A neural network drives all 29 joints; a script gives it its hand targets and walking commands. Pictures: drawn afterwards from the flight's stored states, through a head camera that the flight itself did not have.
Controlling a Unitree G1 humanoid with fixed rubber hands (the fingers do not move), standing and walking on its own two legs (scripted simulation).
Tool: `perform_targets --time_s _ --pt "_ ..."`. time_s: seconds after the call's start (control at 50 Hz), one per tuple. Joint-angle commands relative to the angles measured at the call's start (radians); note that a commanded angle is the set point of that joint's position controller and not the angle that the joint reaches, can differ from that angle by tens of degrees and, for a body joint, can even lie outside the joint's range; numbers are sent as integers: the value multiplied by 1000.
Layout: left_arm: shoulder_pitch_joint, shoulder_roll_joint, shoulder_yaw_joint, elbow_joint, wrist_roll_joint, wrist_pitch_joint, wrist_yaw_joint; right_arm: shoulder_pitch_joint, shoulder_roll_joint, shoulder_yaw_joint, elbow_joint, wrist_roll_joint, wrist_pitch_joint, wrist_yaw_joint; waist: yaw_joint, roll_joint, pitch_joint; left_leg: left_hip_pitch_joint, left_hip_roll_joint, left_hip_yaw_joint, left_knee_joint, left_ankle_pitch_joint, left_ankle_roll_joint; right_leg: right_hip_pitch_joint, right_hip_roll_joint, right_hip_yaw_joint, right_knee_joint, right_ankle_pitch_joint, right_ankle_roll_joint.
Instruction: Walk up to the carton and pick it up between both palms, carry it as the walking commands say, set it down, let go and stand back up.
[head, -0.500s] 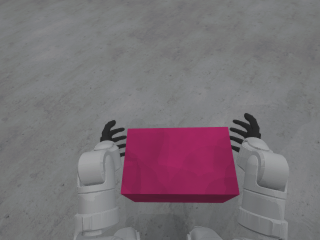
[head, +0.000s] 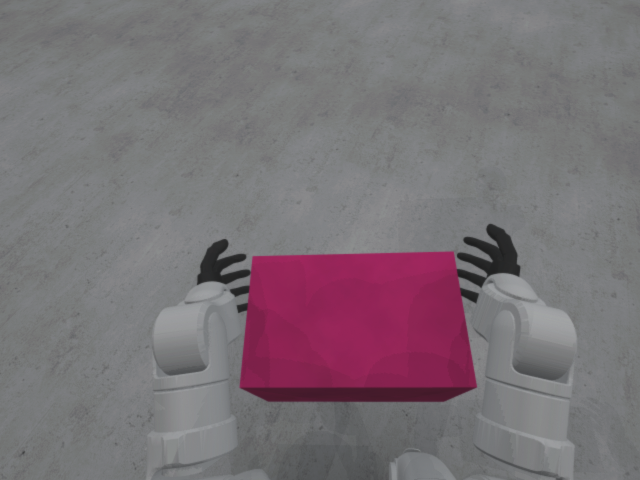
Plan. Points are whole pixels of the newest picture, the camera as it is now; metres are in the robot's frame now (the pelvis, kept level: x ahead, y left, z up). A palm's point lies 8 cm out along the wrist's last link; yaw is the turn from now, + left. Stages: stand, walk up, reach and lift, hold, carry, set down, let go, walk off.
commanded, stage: carry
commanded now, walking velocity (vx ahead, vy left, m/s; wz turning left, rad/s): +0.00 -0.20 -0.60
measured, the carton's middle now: (353, 332) +0.30 +0.01 -0.03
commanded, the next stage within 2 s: none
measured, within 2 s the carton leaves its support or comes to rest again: neither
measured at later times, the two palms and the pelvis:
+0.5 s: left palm (370, 302) +0.29 -0.01 +0.07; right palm out of the picture +0.23 -0.33 +0.10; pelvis -0.03 -0.10 +0.01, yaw -15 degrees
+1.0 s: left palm (530, 357) +0.24 -0.18 +0.06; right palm out of the picture +0.10 -0.47 +0.10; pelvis -0.09 -0.18 +0.00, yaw -26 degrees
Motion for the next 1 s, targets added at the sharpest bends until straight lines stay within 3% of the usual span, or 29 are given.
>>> perform_targets --time_s 0.0,0.02,0.06,0.1,0.16,0.18,0.24,0.28,0.3,0.32,0.34,0.36,0.4,0.42,0.46,0.52,0.56,0.58,0.62,0.64,0.66,0.72,0.76,0.82,0.88,0.9,0.92,0.94,0.98 --pt "-679 -894 -777 -233 -422 1 -463 -435 913 803 -26 367 59 458 -37 -175 -545 -35 -11 -43 265 61 9 471 -84 146 -464 860 -92" --pt "-688 -855 -761 -203 -422 -7 -470 -449 932 830 -16 377 53 460 -50 -393 -542 -286 -176 -65 418 -377 -37 601 -210 433 -392 1387 -145" --pt "-665 -878 -753 -193 -379 -12 -457 -518 976 838 -36 419 60 464 -43 -320 -553 -234 -184 -163 435 -347 -17 488 -183 404 -405 1305 -209" --pt "-661 -882 -742 -213 -382 -10 -451 -500 996 845 -42 439 57 463 -44 -236 -615 -264 -174 -160 372 -235 -17 579 -146 294 -363 1178 -203" --pt "-647 -880 -733 -246 -367 -21 -440 -525 985 854 -54 466 55 467 -36 -267 -633 -248 -218 -149 283 -186 -8 597 -152 378 -386 1243 -193" --pt "-625 -874 -733 -248 -349 -21 -435 -527 985 857 -74 479 54 471 -37 -212 -648 -202 -207 -166 244 -178 4 551 -168 396 -408 1166 -205" --pt "-679 -873 -745 -269 -340 -21 -420 -522 995 840 -28 501 59 490 -44 -133 -592 -16 -228 -176 57 -119 32 325 -153 438 -504 857 -181" --pt "-694 -872 -754 -266 -339 -16 -411 -476 995 818 27 498 63 504 -54 -144 -581 236 -240 -130 -159 -56 62 135 -79 369 -592 659 -67" --pt "-714 -877 -760 -264 -336 -16 -410 -490 985 810 20 491 62 509 -77 -81 -594 444 -190 -130 -329 60 87 2 -24 290 -582 513 27" --pt "-734 -884 -765 -290 -339 -14 -408 -484 986 796 38 494 58 512 -88 273 -658 581 114 -392 -449 79 175 -109 90 130 -231 92 62" --pt "-748 -897 -763 -297 -336 -9 -408 -476 982 779 33 478 56 518 -76 448 -584 506 457 -632 -464 377 314 -269 108 7 189 -153 48" --pt "-805 -919 -783 -294 -337 -1 -412 -494 998 783 64 470 56 519 -70 376 -463 335 452 -518 -478 406 355 -300 -2 82 344 -125 -6" --pt "-783 -914 -810 -259 -378 2 -427 -450 952 759 75 427 68 511 -58 74 -391 270 315 -360 -388 565 250 -263 -26 54 387 52 -2" --pt "-703 -896 -779 -199 -379 4 -431 -433 930 755 81 417 70 505 -49 26 -418 332 260 -263 -319 687 199 -250 -46 40 308 67 18" --pt "-704 -899 -797 -247 -409 -1 -430 -472 921 776 21 429 59 497 -47 169 -480 465 202 -113 -210 903 150 -250 -18 -43 160 71 40" --pt "-753 -890 -832 -298 -436 5 -440 -441 924 772 3 390 58 479 -62 282 -484 410 171 -33 -154 930 89 -41 -16 -122 -158 69 20" --pt "-747 -882 -836 -303 -445 10 -446 -409 918 776 2 366 59 470 -53 273 -555 394 133 -19 36 940 55 154 41 -119 -390 124 -10" --pt "-699 -895 -827 -259 -442 12 -459 -434 897 786 -20 370 56 463 -28 125 -577 249 104 -41 182 746 42 320 48 -64 -475 273 -44" --pt "-678 -862 -801 -234 -441 -4 -470 -416 938 827 -24 372 52 455 -51 -414 -560 -250 -126 -76 403 -356 -15 635 -185 337 -317 1512 -137" --pt "-686 -860 -795 -250 -435 -17 -468 -504 941 853 -83 387 45 452 -52 -396 -583 -243 -166 -129 417 -410 -14 585 -217 404 -369 1536 -174" --pt "-682 -883 -802 -247 -413 -17 -463 -503 969 853 -73 412 57 458 -47 -359 -536 -210 -178 -142 376 -369 -23 503 -180 360 -360 1538 -202" --pt "-611 -874 -760 -235 -387 -8 -459 -494 968 866 -88 442 54 460 -37 -283 -633 -206 -196 -136 292 -209 -11 558 -135 312 -386 1139 -206" --pt "-627 -877 -749 -241 -361 -9 -447 -520 981 867 -70 469 57 472 -35 -282 -630 -149 -220 -138 227 -177 11 482 -158 377 -447 1013 -191" --pt "-633 -870 -752 -254 -335 -8 -429 -520 965 854 -43 491 61 496 -34 -154 -617 -31 -228 -158 66 -149 44 363 -201 431 -541 698 -195" --pt "-695 -860 -780 -289 -335 -8 -409 -476 975 831 15 504 65 520 -60 -85 -628 271 -228 -101 -272 43 83 177 -135 318 -551 491 -109" --pt "-694 -863 -779 -286 -325 -8 -403 -466 962 824 17 505 65 526 -79 92 -645 453 -95 -242 -404 53 123 20 -59 232 -436 334 -40" --pt "-707 -869 -780 -309 -334 -3 -403 -471 957 815 25 504 65 532 -78 415 -611 451 246 -588 -490 134 234 -120 105 51 -87 -2 3" --pt "-793 -880 -796 -340 -335 3 -407 -475 956 806 48 482 64 536 -80 455 -456 262 347 -568 -530 185 356 -232 68 3 172 -135 4" --pt "-759 -896 -798 -246 -354 19 -419 -474 937 782 60 445 77 530 -73 151 -414 160 233 -422 -447 415 309 -143 51 53 328 18 -30"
